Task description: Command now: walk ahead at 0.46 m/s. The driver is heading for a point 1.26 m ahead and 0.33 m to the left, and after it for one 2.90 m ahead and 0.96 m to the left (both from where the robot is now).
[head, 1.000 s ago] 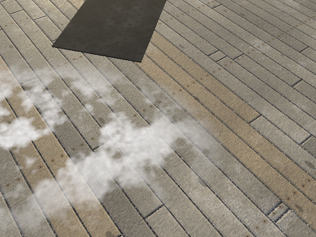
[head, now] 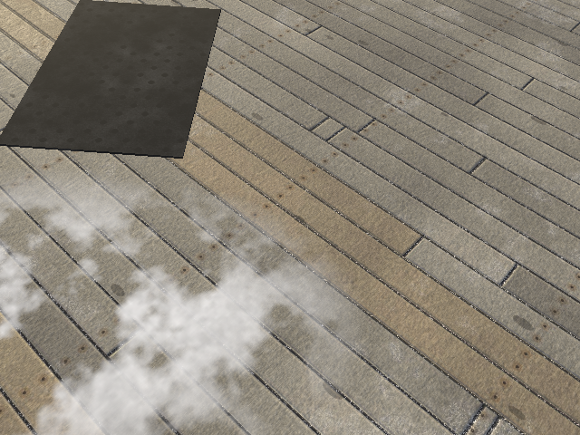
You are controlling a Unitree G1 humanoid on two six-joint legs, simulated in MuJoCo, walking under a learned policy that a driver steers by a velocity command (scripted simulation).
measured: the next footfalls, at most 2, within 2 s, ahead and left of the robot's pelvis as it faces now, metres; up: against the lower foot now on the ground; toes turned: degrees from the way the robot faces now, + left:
right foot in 0.16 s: +0.27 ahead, -0.10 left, +0.00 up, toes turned -3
left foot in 0.72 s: +0.59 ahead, +0.07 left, +0.00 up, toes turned +4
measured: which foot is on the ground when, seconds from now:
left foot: down 0.00-0.18, up 0.20-0.70, down 0.72-1.00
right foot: up 0.00-0.14, down 0.16-0.72, up 0.74-1.00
